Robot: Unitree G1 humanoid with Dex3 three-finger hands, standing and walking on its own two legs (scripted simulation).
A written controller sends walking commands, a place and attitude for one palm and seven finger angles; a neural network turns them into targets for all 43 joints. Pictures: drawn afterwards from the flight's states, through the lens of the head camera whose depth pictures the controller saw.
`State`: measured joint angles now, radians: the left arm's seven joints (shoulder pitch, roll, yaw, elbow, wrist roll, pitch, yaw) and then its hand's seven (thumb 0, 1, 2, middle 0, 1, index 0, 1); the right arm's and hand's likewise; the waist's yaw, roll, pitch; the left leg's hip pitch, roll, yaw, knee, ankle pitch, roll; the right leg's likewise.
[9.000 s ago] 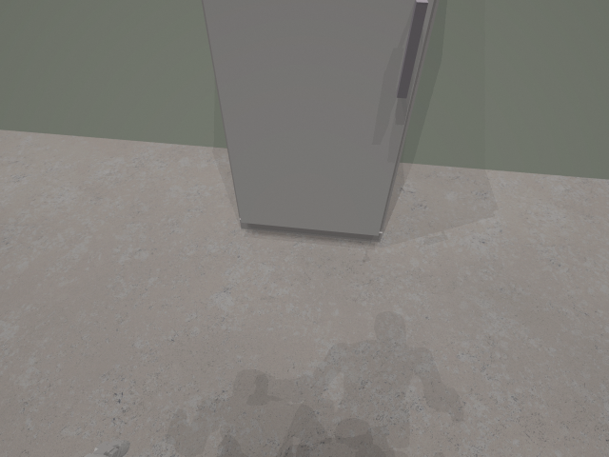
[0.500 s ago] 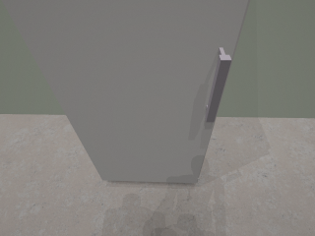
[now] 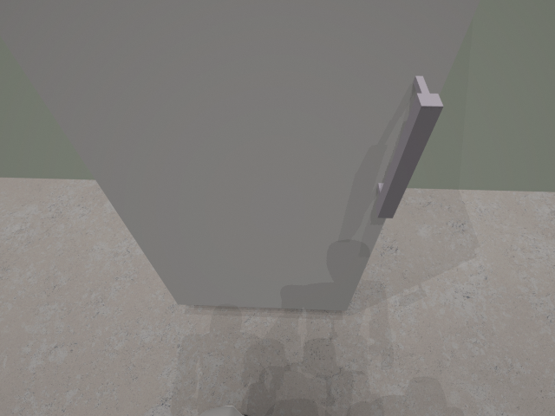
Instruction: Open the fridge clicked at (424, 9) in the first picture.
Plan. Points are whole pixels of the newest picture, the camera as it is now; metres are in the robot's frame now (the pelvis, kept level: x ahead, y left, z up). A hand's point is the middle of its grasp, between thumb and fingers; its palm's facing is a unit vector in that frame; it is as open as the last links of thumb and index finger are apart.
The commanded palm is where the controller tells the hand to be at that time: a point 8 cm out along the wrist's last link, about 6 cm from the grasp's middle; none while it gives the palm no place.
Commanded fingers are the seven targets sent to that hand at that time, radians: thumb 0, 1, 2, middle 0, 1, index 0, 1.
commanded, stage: come to a stop and stand still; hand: right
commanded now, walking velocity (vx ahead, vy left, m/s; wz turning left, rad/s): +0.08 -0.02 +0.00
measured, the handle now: (399, 155) +0.48 -0.16 +0.10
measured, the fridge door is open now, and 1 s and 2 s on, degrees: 0 0 0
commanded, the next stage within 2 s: look again from close up in 1.84 s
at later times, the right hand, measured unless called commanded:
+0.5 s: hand out of the picture -0.03 -0.16 -0.17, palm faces +0.01 +0.99 -0.15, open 7.3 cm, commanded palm none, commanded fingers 0.00 -0.90 -0.90 0.20 0.30 0.20 0.30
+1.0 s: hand out of the picture -0.06 -0.12 -0.17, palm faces +0.05 +0.99 -0.12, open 7.4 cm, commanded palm none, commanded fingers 0.00 -0.90 -0.90 0.20 0.30 0.20 0.30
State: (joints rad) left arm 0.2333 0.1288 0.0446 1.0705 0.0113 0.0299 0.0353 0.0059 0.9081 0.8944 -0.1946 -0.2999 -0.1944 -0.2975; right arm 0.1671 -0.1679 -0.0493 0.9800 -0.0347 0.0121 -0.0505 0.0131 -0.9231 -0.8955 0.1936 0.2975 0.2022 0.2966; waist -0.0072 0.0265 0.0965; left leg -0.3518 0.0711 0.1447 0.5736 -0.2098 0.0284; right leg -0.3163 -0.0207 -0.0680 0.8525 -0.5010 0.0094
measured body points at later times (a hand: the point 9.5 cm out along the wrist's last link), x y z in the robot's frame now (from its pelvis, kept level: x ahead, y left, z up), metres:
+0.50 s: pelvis -0.01 -0.01 +0.01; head +0.00 -0.01 +0.46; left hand -0.03 +0.21 -0.15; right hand -0.02 -0.22 -0.15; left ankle -0.03 +0.12 -0.73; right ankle -0.02 -0.10 -0.73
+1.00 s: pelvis -0.03 +0.01 +0.01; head -0.03 +0.00 +0.46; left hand -0.06 +0.21 -0.15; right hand -0.06 -0.18 -0.16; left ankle -0.03 +0.12 -0.73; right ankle -0.02 -0.10 -0.73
